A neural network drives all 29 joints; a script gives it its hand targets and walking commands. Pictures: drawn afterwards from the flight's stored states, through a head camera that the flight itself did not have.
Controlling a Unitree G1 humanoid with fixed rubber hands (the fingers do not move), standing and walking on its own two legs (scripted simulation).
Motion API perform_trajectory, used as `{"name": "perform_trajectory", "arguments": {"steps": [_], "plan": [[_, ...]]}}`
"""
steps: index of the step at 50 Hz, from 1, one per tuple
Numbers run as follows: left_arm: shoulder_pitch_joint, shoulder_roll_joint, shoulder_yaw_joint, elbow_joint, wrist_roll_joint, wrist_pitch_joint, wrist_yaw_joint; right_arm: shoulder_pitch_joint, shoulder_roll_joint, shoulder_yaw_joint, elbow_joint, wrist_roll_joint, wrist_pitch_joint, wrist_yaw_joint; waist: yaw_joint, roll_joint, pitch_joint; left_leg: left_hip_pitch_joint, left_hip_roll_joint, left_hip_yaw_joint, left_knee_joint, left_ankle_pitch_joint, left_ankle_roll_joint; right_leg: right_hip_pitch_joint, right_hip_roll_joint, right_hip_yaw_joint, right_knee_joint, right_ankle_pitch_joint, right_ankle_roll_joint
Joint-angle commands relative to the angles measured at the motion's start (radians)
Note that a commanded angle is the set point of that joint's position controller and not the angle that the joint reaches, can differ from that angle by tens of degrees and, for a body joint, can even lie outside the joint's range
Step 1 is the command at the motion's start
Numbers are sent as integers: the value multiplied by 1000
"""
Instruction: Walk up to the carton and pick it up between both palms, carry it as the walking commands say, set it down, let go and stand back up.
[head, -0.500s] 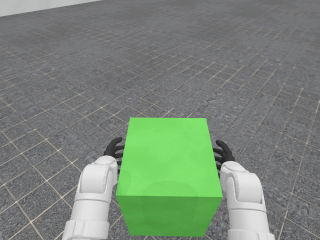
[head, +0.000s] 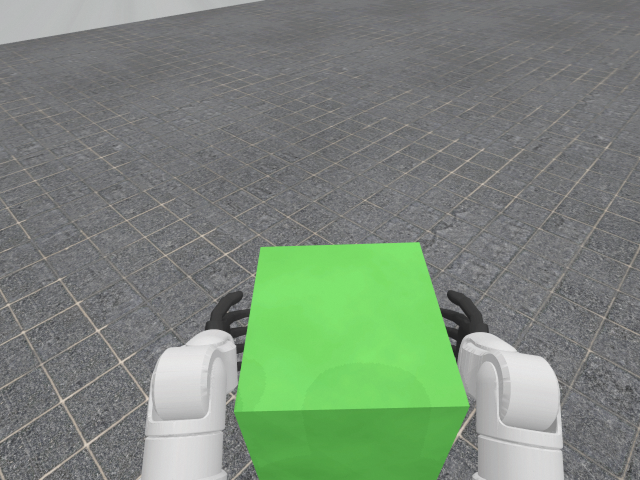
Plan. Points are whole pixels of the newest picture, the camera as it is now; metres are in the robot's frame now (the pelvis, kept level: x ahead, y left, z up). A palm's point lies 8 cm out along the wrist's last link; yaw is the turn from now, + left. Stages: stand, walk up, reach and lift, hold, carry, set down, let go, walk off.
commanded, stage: carry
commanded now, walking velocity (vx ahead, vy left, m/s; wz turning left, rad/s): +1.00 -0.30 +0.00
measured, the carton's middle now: (343, 373) +0.27 -0.01 +0.03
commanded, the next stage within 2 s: none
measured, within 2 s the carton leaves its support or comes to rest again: neither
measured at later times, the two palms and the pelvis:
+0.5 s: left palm (342, 188) +0.62 -0.03 +0.08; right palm (501, 196) +0.59 -0.32 +0.08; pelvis +0.33 -0.14 -0.01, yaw -2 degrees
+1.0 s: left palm (369, 122) +0.90 -0.11 +0.09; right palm (491, 126) +0.88 -0.40 +0.09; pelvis +0.60 -0.23 +0.01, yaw -3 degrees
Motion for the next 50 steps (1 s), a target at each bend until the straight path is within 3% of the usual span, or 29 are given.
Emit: {"name": "perform_trajectory", "arguments": {"steps": [1,5,7,8,9,10,11,13,15,18,20,22,23,24,25,26,28,31,35,37,38,39,40,42,45,46,47,49,50], "plan": [[-599,-972,-644,-218,-425,-27,-230,-643,972,758,-43,472,-2,289,25,-43,-119,-539,-6,35,76,27,22,544,-307,561,-337,202,-200],[-594,-967,-666,-245,-434,-29,-239,-600,999,759,-22,433,-15,277,20,-138,-132,-245,-46,128,-290,151,26,397,-211,292,-323,442,-137],[-606,-960,-680,-256,-447,-32,-249,-581,1006,764,-45,416,-27,267,-19,-155,-213,148,-110,210,-490,296,57,249,-144,130,-164,801,-96],[-615,-946,-682,-264,-450,-31,-254,-545,1001,764,-46,403,-31,262,-52,-121,-300,459,-93,167,-496,343,101,79,-108,71,13,923,-52],[-626,-934,-689,-264,-452,-28,-260,-510,991,753,-39,384,-37,258,-91,40,-352,726,79,-107,-501,198,172,-209,-43,54,261,806,-5],[-620,-938,-696,-255,-459,-25,-271,-498,979,736,-12,361,-46,252,-59,269,-316,862,309,-602,-633,152,290,-484,85,176,421,131,19],[-714,-929,-721,-286,-508,-20,-283,-517,971,716,11,340,-56,237,-43,300,-305,882,388,-790,-635,350,354,-554,50,354,577,-16,22],[-753,-912,-743,-309,-534,-31,-294,-508,994,737,-17,326,-65,219,-49,105,-274,832,382,-622,-610,446,326,-627,-21,309,650,15,24],[-684,-920,-699,-261,-502,-32,-292,-509,1018,738,-11,350,-57,230,-37,35,-188,718,341,-421,-659,329,259,-615,-95,266,518,59,48],[-613,-930,-640,-203,-443,-37,-274,-575,1017,755,-31,394,-57,247,-17,123,-55,496,283,-175,-671,458,172,-418,-120,189,97,1,56],[-579,-930,-626,-167,-425,-40,-262,-611,996,773,-60,411,-57,258,-3,228,-26,304,182,54,-588,722,81,-105,-3,15,-151,77,54],[-565,-935,-627,-148,-414,-44,-251,-629,983,789,-98,424,-52,268,3,132,-133,188,73,196,-318,882,8,235,88,-62,-186,254,38],[-561,-927,-631,-158,-406,-47,-250,-635,966,792,-100,418,-46,271,23,-50,-197,-29,6,212,-114,676,-19,452,-46,134,-188,339,-19],[-556,-904,-625,-164,-403,-46,-250,-626,952,795,-96,414,-38,273,16,-336,-255,-265,-108,204,124,147,-41,629,-287,501,-274,521,-129],[-501,-909,-596,-114,-369,-48,-247,-626,944,812,-60,427,-26,285,16,-390,-253,-377,-146,120,251,-129,-21,702,-347,672,-299,921,-216],[-482,-938,-595,-103,-350,-54,-237,-622,939,800,-56,433,-25,291,22,-286,-246,-398,-107,62,304,-137,-20,681,-363,625,-235,1186,-242],[-506,-937,-603,-186,-357,-60,-226,-588,968,795,-62,446,-29,298,17,-133,-252,-363,-64,30,231,-105,-12,644,-337,456,-186,1259,-186],[-540,-972,-620,-244,-390,-79,-239,-647,1006,830,-106,446,-50,283,4,-204,-235,-285,-49,18,-133,3,15,584,-277,299,-196,1202,-96],[-552,-967,-663,-321,-433,-89,-247,-614,999,846,-221,435,-76,247,-19,-268,-307,4,-118,108,-594,426,34,566,-185,107,-116,1269,-15],[-513,-959,-682,-346,-436,-81,-250,-513,977,817,-200,397,-78,239,-37,-121,-412,403,18,-13,-603,940,95,283,-115,76,-34,899,70],[-488,-945,-684,-335,-424,-73,-250,-464,951,798,-170,376,-76,239,-37,30,-479,644,191,-174,-506,1453,180,89,-59,78,26,516,111],[-488,-932,-692,-322,-425,-62,-251,-413,931,769,-134,361,-73,239,-40,143,-490,799,276,-260,-460,1747,246,-47,-11,121,64,63,111],[-531,-930,-709,-328,-443,-50,-255,-385,921,743,-111,339,-76,235,-48,223,-461,918,286,-264,-415,1829,313,-180,14,140,108,-130,102],[-557,-926,-753,-355,-458,-52,-264,-347,925,729,-88,329,-85,243,-48,275,-375,979,247,-198,-404,1819,286,-339,-9,139,25,-147,110],[-621,-924,-771,-382,-478,-54,-266,-418,943,721,-105,333,-84,245,-26,235,-293,750,149,-50,-384,1624,191,-154,18,75,-207,52,120],[-602,-928,-766,-362,-474,-52,-266,-437,946,726,-102,335,-79,244,-10,206,-292,621,109,24,-360,1516,139,10,16,40,-327,254,118],[-590,-928,-758,-346,-469,-52,-266,-449,940,739,-116,340,-75,243,-16,136,-300,446,59,66,-351,1284,86,191,-1,54,-278,555,109],[-526,-915,-727,-288,-440,-54,-263,-492,941,786,-145,368,-65,248,-8,-173,-330,17,-40,150,-225,631,22,594,-168,199,-82,1518,22],[-497,-928,-713,-248,-417,-55,-256,-534,940,810,-177,392,-58,253,-2,-288,-272,-181,-102,175,-246,269,18,738,-227,273,-45,1806,-39]]}}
